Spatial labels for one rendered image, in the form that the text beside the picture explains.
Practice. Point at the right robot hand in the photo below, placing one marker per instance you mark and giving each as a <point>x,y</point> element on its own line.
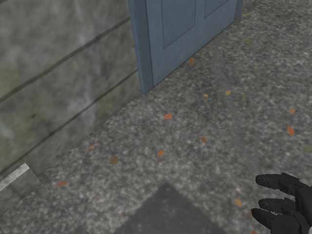
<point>293,217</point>

